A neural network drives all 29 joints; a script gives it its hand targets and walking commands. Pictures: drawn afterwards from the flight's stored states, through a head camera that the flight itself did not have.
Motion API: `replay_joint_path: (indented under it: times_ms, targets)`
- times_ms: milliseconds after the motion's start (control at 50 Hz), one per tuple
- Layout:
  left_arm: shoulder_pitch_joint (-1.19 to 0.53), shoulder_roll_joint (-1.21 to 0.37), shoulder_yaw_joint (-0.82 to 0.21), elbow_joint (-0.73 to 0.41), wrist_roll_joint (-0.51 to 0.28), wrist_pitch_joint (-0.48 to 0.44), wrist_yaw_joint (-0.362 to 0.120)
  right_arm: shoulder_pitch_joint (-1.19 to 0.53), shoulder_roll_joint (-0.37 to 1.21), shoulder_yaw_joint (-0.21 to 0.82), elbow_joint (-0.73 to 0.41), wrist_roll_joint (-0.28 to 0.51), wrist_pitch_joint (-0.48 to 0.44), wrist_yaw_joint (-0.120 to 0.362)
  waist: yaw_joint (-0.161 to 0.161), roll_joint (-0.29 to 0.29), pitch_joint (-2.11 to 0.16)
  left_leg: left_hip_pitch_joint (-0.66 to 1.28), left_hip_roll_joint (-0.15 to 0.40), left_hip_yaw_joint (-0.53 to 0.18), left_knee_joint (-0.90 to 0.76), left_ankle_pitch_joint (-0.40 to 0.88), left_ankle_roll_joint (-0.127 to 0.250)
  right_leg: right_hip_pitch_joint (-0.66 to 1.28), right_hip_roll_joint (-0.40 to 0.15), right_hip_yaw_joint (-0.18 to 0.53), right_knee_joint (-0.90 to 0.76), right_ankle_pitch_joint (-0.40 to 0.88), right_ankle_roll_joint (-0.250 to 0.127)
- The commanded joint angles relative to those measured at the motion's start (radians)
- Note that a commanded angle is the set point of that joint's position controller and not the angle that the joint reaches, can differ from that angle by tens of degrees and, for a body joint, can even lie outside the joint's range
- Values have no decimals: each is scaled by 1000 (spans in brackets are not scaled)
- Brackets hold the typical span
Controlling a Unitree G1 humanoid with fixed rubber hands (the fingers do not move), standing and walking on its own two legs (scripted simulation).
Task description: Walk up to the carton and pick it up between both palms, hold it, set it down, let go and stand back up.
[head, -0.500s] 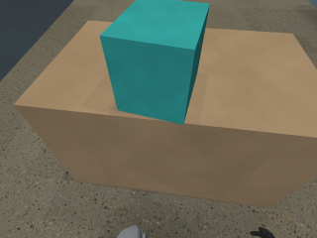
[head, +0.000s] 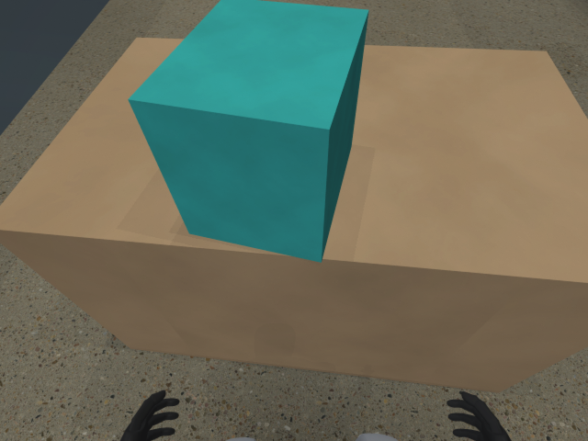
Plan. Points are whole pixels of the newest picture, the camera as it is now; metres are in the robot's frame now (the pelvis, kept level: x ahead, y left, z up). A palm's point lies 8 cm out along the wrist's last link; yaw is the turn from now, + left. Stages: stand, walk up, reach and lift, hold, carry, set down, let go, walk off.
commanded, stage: walk up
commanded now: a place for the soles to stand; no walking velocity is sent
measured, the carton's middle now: (272, 130) +0.57 +0.04 +0.09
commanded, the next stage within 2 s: none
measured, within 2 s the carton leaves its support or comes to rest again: neither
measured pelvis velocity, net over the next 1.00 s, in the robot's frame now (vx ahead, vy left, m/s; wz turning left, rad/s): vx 0.05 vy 0.14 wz -0.04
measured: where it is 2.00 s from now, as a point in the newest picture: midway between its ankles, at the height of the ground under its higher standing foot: outside the picture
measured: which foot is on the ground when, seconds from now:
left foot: down 0.00-0.50, up 0.52-0.76, down 0.78-1.00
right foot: down 0.00-0.80, up 0.82-1.00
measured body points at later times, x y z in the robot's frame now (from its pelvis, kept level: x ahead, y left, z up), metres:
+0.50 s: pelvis -0.01 +0.00 +0.01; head +0.01 +0.01 +0.45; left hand +0.09 +0.27 -0.12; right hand +0.12 -0.25 -0.10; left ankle +0.02 +0.16 -0.72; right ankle +0.01 -0.10 -0.72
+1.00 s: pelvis +0.05 +0.14 -0.01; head +0.06 +0.13 +0.44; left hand +0.11 +0.42 -0.12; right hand +0.12 -0.12 -0.14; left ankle +0.09 +0.23 -0.72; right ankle +0.06 +0.03 -0.67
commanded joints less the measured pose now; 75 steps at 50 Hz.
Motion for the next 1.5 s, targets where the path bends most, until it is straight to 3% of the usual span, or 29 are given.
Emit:
replay_joint_path:
  times_ms: [0,440,460,500,540,640,680,720,740,760,780,800,820,920,980,1040,1060,1080,1100,1120,1140,1180,1240,1300,1360,1380,1400,1420,1480]
  targets:
    - [4,195,58,-98,-1,-16,2,44,-151,-50,-83,3,-24,-8,9,-92,-195,72,23,-22,-67,334,88,82,-151,120,-210,420,-71]
    - [17,200,66,-72,11,-5,-8,37,-173,-64,-76,-15,-34,-2,23,5,-133,0,30,-136,-165,225,105,89,-124,74,-244,144,-42]
    - [288,212,116,-8,60,-38,19,-23,-188,-76,-107,-85,-8,35,73,29,-174,-172,-36,-6,36,-132,95,259,-232,314,-378,-303,-108]
    - [357,313,150,51,87,-56,68,-90,-142,-82,-158,-114,26,61,97,5,-4,-497,27,-1,289,-226,51,310,-499,635,-556,-503,-248]
    - [301,279,148,36,94,-72,92,-80,-118,-75,-162,-94,30,73,65,30,20,-515,87,-36,345,-130,47,260,-480,573,-541,-375,-254]
    - [184,260,146,27,90,-102,84,-37,-109,-83,-165,-67,20,95,-3,-200,6,-272,134,-37,230,-63,36,87,-377,332,-478,-188,-207]
    - [181,245,149,23,87,-96,80,-32,-118,-101,-153,-60,19,99,-7,-195,44,-128,102,-7,188,-51,64,-82,-354,312,-482,-295,-194]
    - [117,256,149,-8,83,-81,74,108,-119,-111,-102,-46,9,98,-93,-173,2,108,61,84,49,48,81,-219,-301,204,-371,-339,-147]
    - [135,217,138,-6,80,-68,67,203,-162,-129,-65,-54,5,92,-116,-71,-48,325,7,118,12,27,87,-348,-215,129,-239,-396,-97]
    - [188,139,113,-10,74,-54,61,272,-208,-144,-37,-60,2,80,-144,91,-57,372,13,44,-102,-46,109,-366,-112,45,-15,-381,-48]
    - [206,75,97,-73,58,-46,52,282,-320,-152,-54,-55,-6,70,-156,351,-67,272,251,-399,-418,-465,193,-443,56,-23,331,-402,11]
    - [200,101,111,-71,54,-30,69,188,-348,-148,-54,-40,0,49,-138,296,20,56,349,-597,-580,-702,259,-411,37,90,472,-376,5]
    - [217,146,122,-61,54,-15,71,118,-318,-141,-68,-29,2,38,-96,193,87,-13,357,-570,-592,-768,253,-393,-3,144,543,-272,1]
    - [320,145,134,-12,49,-39,66,2,-171,-86,-63,-62,0,19,-21,90,47,-16,284,-244,-430,-266,288,-219,-54,136,450,-117,3]
    - [277,131,126,-52,46,-46,65,40,-177,-81,-36,-56,-4,16,-27,82,36,-48,335,-238,-406,-188,308,-165,-61,123,304,-137,-11]
    - [289,94,121,-84,41,-62,64,36,-187,-64,-21,-53,7,12,-4,88,-7,-41,300,-101,-282,100,235,-32,-25,94,43,-37,-18]
    - [346,93,120,-82,41,-78,65,-16,-185,-56,-29,-47,10,15,54,65,-30,-90,264,2,-163,311,194,101,-22,93,-85,127,-34]
    - [437,108,129,-56,43,-93,70,-36,-172,-36,-42,-53,6,21,106,32,-104,-125,216,78,4,442,142,250,-39,138,-188,244,-53]
    - [426,228,161,-67,62,-95,80,-6,-114,-15,-76,-41,9,30,97,-216,-200,-288,101,164,269,294,42,380,-238,524,-265,197,-144]
    - [377,303,177,-80,55,-76,91,4,-157,-38,-95,-48,37,25,90,-314,-161,-324,-13,109,435,-280,-1,251,-415,852,-382,194,-328]
    - [348,257,170,-75,64,-72,106,-3,-182,-44,-78,-59,66,22,66,-210,-137,-327,43,-13,539,-296,20,202,-423,856,-382,93,-351]
    - [258,210,141,-112,70,-62,120,-11,-159,-37,-60,-58,71,27,54,-116,-69,-386,62,-5,560,-205,13,192,-346,652,-341,174,-300]
    - [166,177,124,-152,67,-65,98,53,-122,-41,-23,-49,63,35,18,-153,-69,-253,59,18,424,-141,-7,54,-213,443,-305,217,-213]
    - [145,202,129,-161,68,-62,70,60,-86,-44,-20,-23,43,35,15,-272,-117,-93,38,49,144,-131,15,16,-158,373,-223,303,-182]
    - [98,203,125,-173,38,-33,41,122,-131,-69,-12,-16,2,25,-39,-142,-172,196,-30,117,-166,167,45,-135,-72,304,-28,276,-96]
    - [124,143,106,-180,20,-32,31,112,-176,-84,-18,-32,-12,18,-38,-37,-196,247,82,-46,-206,189,82,-196,-23,253,75,204,-37]
    - [162,113,94,-199,4,-23,32,16,-284,-108,-66,-30,-19,11,3,150,-167,85,333,-359,-322,207,220,-190,95,162,214,-36,38]
    - [170,150,112,-179,24,-4,45,-47,-313,-119,-77,-26,-18,6,2,181,-102,-62,435,-477,-374,68,337,-147,49,200,344,-223,54]
    - [119,144,118,-154,36,-5,43,-5,-222,-84,-63,-38,-23,-10,-25,119,-20,31,382,-348,-310,319,349,-228,21,200,344,-245,58]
